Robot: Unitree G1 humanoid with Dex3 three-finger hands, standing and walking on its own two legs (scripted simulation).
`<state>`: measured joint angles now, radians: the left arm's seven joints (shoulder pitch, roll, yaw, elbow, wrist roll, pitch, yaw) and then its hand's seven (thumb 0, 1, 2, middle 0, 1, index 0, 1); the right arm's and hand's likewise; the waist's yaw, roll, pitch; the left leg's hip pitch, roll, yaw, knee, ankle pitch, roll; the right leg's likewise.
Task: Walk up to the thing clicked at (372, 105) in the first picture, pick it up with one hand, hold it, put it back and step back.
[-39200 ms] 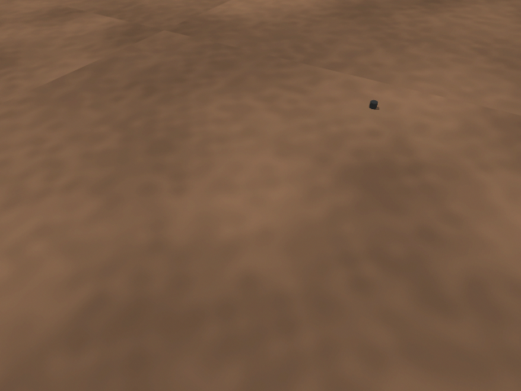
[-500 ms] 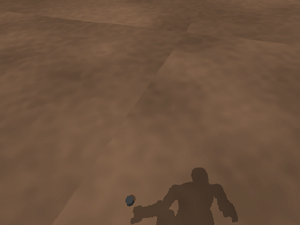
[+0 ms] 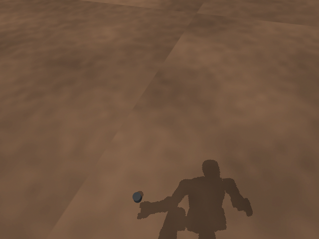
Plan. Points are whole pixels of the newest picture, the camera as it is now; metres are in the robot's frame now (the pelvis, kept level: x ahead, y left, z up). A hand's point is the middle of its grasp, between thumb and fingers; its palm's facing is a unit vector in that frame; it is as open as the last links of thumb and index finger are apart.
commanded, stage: step back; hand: left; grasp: from above
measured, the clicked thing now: (137, 197) +0.47 +0.22 -0.76
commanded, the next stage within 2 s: none
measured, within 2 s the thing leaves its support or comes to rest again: neither
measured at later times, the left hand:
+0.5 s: hand out of the picture +0.06 +0.32 -0.17, palm faces -0.06 -0.93 -0.37, open 7.4 cm
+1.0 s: hand out of the picture -0.07 +0.35 -0.17, palm faces -0.01 -0.93 -0.37, open 7.4 cm
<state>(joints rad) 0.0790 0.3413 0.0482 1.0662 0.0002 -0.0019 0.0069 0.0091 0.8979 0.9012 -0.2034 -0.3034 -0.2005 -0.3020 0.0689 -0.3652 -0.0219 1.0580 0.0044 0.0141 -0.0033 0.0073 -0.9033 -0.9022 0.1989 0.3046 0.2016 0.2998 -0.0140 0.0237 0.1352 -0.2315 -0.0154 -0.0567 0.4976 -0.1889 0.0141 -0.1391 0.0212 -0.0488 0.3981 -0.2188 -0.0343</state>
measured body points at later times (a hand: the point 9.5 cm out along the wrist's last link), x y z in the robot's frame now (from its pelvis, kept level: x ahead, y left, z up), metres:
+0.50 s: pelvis -0.08 +0.06 -0.01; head +0.00 +0.08 +0.43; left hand +0.06 +0.37 -0.14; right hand +0.00 -0.25 -0.13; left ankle -0.05 +0.17 -0.74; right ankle -0.13 -0.08 -0.69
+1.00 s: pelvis -0.21 +0.09 -0.02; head -0.14 +0.12 +0.42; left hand -0.07 +0.40 -0.15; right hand -0.12 -0.23 -0.13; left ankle -0.21 +0.20 -0.74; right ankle -0.13 -0.06 -0.73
